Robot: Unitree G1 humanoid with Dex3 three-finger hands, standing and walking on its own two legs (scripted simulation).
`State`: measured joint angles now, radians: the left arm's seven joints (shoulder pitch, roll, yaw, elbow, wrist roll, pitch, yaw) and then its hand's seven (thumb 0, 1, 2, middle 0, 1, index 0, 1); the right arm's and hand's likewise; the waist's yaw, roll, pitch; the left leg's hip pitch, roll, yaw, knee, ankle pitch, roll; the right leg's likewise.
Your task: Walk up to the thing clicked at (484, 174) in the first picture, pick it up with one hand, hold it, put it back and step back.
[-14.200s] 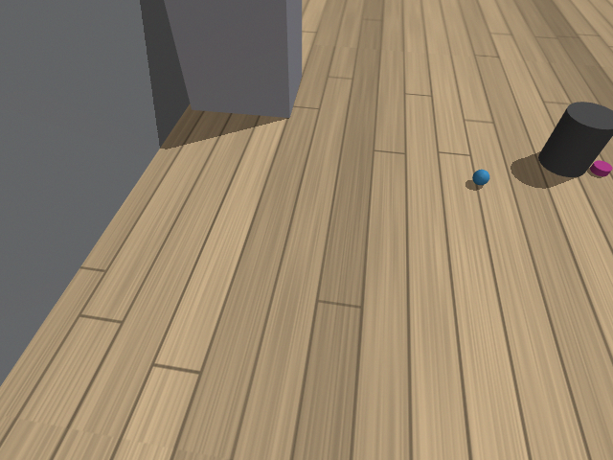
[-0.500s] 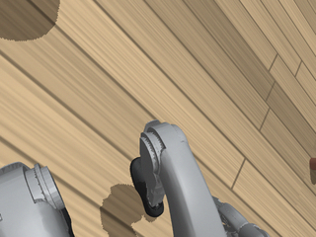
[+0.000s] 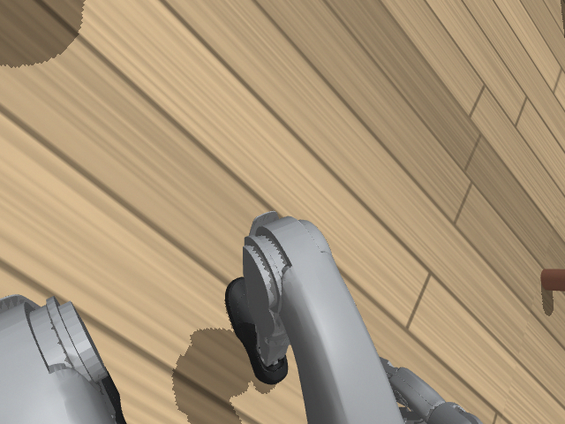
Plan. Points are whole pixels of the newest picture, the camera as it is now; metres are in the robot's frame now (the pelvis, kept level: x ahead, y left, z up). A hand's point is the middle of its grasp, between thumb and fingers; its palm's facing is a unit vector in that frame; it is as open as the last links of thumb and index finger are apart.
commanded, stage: close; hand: left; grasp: from above
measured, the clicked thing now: out of the picture +0.46 +0.34 -0.26
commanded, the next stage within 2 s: settle in 1.22 s
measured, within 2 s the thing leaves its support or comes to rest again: leaves its support in 1.62 s
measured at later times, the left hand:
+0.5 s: hand out of the picture +0.44 +0.34 -0.24, palm faces -0.44 -0.17 -0.88, open 10.7 cm
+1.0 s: hand out of the picture +0.44 +0.33 -0.24, palm faces -0.43 -0.15 -0.89, open 9.9 cm
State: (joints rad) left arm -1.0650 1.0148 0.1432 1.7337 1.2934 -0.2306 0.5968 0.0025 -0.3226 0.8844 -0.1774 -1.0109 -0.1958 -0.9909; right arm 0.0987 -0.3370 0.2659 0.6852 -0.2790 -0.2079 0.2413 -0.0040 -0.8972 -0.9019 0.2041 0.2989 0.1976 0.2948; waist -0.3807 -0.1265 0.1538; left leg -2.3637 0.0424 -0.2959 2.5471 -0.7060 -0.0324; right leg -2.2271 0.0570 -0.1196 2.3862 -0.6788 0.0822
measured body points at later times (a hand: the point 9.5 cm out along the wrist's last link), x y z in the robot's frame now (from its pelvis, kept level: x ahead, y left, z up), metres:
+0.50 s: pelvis +0.00 +0.00 +0.00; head +0.27 +0.13 +0.33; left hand +0.46 +0.34 -0.19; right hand +0.06 -0.26 -0.06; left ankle +0.06 +0.14 -0.27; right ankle +0.11 -0.13 -0.27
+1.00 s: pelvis +0.00 +0.00 +0.00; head +0.27 +0.13 +0.34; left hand +0.46 +0.34 -0.19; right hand +0.06 -0.25 -0.05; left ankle +0.06 +0.14 -0.27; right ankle +0.11 -0.13 -0.27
